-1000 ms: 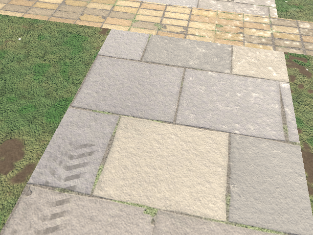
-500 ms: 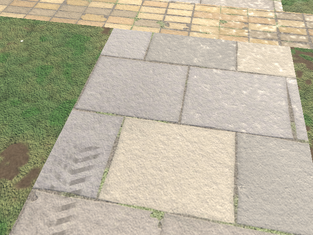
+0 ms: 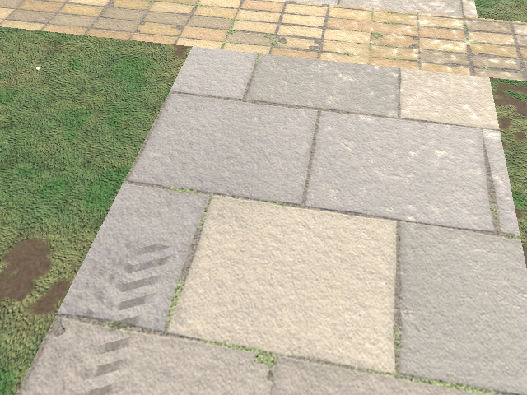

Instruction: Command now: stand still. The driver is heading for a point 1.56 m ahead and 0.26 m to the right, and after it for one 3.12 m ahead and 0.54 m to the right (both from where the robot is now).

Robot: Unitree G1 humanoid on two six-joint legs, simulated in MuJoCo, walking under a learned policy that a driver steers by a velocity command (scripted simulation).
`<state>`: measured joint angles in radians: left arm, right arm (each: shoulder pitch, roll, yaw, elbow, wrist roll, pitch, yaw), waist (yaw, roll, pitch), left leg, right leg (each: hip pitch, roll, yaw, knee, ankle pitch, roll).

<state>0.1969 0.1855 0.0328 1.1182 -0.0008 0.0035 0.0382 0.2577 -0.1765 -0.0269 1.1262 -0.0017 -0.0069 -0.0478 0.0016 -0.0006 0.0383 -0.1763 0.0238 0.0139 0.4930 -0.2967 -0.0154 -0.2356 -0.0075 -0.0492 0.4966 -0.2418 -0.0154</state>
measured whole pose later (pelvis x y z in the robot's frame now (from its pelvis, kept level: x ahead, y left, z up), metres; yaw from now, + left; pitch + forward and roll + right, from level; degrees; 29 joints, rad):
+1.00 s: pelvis +0.01 +0.00 +0.00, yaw +0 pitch -1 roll +0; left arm 0.25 0.17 0.02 1.12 -0.01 0.00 0.04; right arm 0.31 -0.16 -0.02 1.10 0.00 -0.01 -0.05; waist 0.00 0.00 0.03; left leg -0.18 0.02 0.01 0.49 -0.30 -0.01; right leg -0.24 -0.01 -0.05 0.50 -0.25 -0.01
